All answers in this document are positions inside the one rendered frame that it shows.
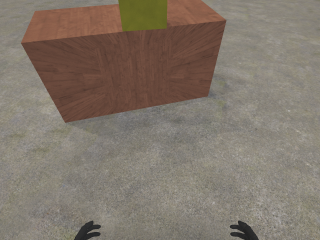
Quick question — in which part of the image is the carton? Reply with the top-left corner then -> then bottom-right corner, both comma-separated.
118,0 -> 168,32

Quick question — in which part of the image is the left robot hand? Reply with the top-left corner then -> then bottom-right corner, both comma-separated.
74,220 -> 101,240

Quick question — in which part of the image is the pedestal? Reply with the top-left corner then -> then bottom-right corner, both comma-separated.
21,0 -> 227,123

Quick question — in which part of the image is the right robot hand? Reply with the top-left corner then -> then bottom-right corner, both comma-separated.
230,220 -> 259,240

